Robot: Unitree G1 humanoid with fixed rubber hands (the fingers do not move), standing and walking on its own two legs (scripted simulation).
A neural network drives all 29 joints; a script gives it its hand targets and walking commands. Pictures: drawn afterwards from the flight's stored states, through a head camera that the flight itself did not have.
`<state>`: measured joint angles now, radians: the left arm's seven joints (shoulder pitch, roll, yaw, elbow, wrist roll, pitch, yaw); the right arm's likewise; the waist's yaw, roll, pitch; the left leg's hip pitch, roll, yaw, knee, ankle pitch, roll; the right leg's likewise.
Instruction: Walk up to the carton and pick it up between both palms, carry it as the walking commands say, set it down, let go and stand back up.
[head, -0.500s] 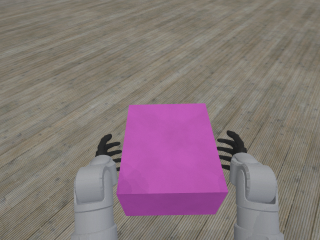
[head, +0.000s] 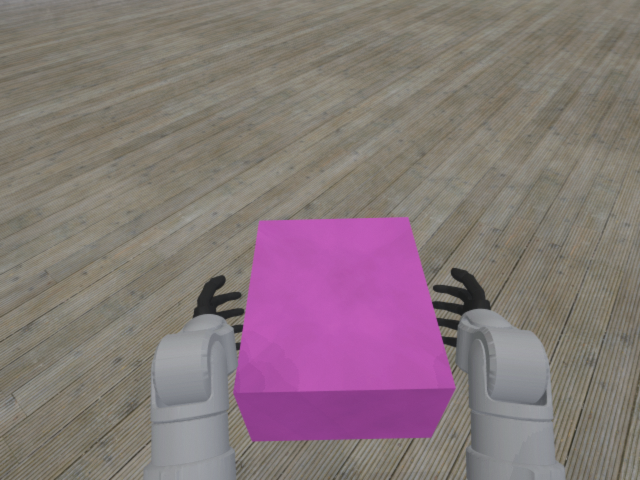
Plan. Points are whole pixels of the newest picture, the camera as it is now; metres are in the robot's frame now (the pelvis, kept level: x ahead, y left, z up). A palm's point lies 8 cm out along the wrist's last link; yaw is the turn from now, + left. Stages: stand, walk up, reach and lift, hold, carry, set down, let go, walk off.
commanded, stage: carry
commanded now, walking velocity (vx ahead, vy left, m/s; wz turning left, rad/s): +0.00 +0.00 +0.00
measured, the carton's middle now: (337, 319) +0.34 +0.00 +0.02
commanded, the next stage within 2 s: hold in 0.42 s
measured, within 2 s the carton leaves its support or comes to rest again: neither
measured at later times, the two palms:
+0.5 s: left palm (214, 340) +0.28 +0.15 +0.07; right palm (469, 331) +0.28 -0.16 +0.08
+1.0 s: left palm (227, 342) +0.30 +0.15 +0.03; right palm (470, 345) +0.29 -0.17 +0.03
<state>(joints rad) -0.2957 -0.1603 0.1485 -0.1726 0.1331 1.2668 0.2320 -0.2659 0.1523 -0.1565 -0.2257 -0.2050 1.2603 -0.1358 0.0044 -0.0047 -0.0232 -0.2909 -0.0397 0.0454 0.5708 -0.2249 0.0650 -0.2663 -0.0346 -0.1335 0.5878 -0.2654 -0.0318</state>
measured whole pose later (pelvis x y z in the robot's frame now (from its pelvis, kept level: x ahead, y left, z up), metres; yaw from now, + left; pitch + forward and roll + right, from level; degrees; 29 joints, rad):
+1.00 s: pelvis +0.00 +0.00 +0.00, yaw -2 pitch -8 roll +0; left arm -0.41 -0.12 0.34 0.58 0.23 0.63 0.05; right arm -0.40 0.15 -0.47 0.52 -0.29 0.63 0.02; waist 0.00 -0.01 0.00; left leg -0.20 -0.04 0.06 0.56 -0.24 0.06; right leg -0.19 0.03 -0.01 0.59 -0.26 -0.04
